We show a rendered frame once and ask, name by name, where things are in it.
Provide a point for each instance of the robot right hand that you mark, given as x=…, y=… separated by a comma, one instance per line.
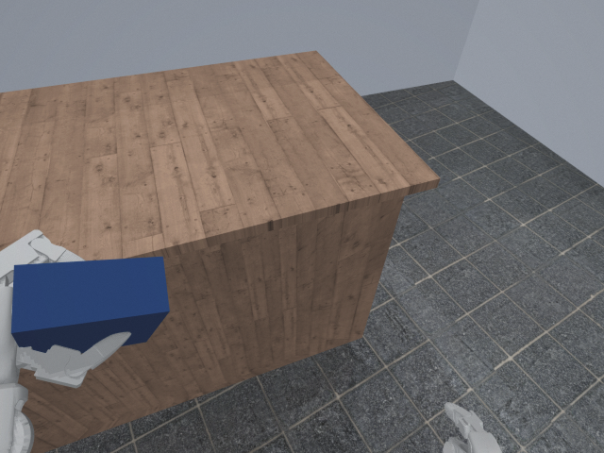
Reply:
x=471, y=428

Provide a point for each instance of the sponge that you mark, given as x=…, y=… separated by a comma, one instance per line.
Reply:
x=77, y=304

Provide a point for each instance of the table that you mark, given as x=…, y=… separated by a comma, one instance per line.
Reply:
x=269, y=186

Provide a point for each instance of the robot left forearm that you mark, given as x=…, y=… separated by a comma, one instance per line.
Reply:
x=16, y=429

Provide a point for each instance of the robot left hand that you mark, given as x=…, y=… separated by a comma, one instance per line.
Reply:
x=60, y=365

